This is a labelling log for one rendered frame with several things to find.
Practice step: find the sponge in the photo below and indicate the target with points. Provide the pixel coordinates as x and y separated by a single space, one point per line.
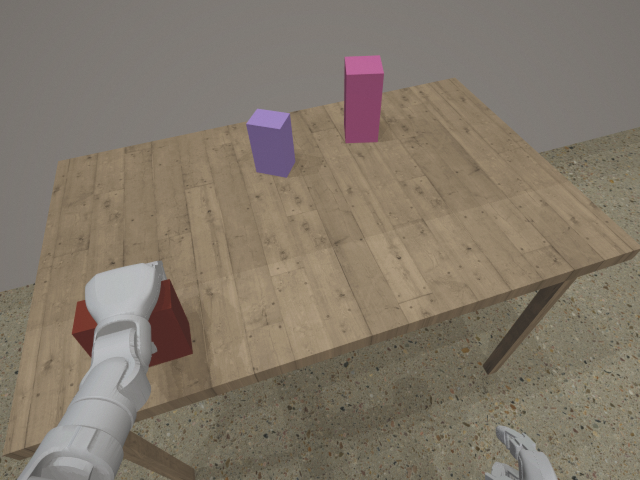
170 329

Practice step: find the robot left hand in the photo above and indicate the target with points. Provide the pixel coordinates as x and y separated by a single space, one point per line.
132 289

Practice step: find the table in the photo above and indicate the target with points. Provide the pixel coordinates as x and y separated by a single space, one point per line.
451 211

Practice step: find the robot left forearm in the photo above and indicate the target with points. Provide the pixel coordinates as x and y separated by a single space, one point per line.
88 442

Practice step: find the robot right hand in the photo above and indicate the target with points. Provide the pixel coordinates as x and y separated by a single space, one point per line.
533 465

